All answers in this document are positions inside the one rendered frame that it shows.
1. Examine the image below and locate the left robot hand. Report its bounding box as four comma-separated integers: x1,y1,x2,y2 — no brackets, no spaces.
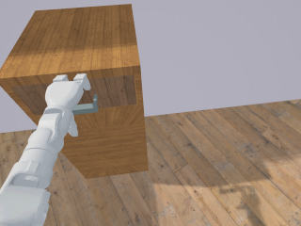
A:
45,73,91,137

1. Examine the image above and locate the cabinet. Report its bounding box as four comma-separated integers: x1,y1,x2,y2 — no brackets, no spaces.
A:
0,4,149,179

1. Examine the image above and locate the handle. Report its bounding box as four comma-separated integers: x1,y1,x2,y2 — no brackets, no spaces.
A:
72,94,99,115

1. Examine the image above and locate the drawer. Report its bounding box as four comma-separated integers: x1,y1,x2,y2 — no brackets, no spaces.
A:
11,74,137,116

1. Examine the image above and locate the left robot upper arm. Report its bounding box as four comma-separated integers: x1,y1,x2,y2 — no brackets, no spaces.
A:
0,185,51,226

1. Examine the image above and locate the left robot forearm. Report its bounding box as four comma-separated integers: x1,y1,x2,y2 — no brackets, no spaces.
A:
0,105,72,199

